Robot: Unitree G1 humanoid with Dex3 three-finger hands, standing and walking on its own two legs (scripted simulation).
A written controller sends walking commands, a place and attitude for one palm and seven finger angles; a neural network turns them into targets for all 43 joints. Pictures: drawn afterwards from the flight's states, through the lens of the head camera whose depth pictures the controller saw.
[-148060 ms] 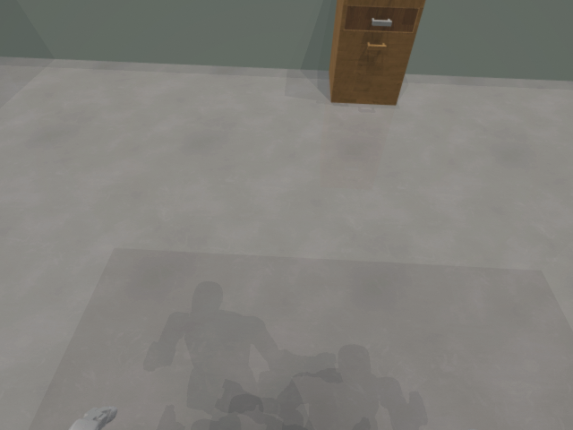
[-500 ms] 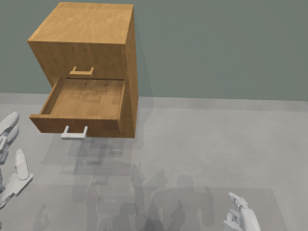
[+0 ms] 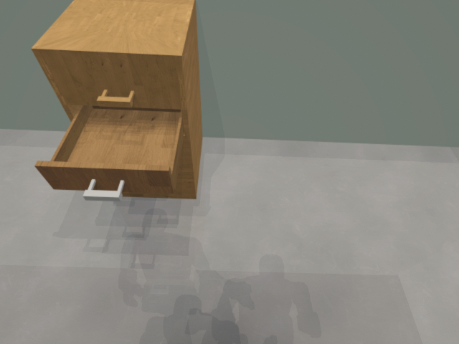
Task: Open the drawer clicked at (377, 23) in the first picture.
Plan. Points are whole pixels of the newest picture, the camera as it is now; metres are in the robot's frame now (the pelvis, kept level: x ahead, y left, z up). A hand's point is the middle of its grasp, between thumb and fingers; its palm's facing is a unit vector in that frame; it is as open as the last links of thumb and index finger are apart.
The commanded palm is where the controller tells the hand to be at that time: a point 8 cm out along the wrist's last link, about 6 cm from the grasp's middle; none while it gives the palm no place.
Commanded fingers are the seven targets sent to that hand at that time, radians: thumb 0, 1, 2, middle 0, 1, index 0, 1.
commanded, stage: let the arm hang, fingers relaxed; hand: left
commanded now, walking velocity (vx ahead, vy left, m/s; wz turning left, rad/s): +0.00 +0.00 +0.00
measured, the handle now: (105, 189) +0.54 +0.39 -0.24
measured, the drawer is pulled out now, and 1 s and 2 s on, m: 0.27 0.27 0.27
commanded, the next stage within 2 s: look to check the result in 0.78 s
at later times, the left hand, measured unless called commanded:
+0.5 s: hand out of the picture +0.00 +0.15 -0.16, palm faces +0.02 -0.98 -0.21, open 7.4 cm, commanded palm none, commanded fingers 0.00 0.90 0.90 -0.20 -0.30 -0.20 -0.30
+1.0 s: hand out of the picture +0.00 +0.12 -0.17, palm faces +0.04 -0.98 -0.18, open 7.4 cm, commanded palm none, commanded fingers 0.00 0.90 0.90 -0.20 -0.30 -0.20 -0.30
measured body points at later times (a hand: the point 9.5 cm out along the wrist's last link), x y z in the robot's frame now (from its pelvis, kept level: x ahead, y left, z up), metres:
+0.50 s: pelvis +0.01 -0.02 +0.01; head +0.02 -0.03 +0.46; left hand +0.00 +0.20 -0.15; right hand -0.02 -0.21 -0.16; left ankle +0.01 +0.08 -0.74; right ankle +0.01 -0.08 -0.74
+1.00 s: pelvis +0.03 -0.03 +0.01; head +0.05 -0.04 +0.46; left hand +0.00 +0.18 -0.15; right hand -0.02 -0.22 -0.16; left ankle +0.01 +0.08 -0.74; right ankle +0.01 -0.08 -0.74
